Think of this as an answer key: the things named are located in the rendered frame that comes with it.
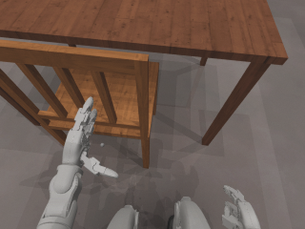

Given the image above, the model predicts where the table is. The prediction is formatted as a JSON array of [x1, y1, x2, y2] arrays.
[[0, 0, 289, 146]]

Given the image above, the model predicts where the robot left thigh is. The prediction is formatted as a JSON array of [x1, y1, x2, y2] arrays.
[[107, 207, 139, 229]]

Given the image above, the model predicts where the chair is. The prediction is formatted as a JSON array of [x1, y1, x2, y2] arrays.
[[0, 39, 159, 169]]

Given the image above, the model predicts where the left robot hand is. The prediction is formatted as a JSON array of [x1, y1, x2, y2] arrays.
[[62, 96, 119, 178]]

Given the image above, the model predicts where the robot thigh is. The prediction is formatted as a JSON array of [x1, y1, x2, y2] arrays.
[[173, 200, 211, 229], [107, 207, 139, 229]]

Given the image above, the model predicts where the robot left forearm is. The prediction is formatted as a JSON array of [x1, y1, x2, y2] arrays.
[[36, 163, 84, 229]]

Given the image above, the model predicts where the right robot hand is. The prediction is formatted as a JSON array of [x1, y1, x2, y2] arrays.
[[222, 185, 261, 229]]

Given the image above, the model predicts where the robot right thigh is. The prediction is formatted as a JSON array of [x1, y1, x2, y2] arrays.
[[173, 200, 211, 229]]

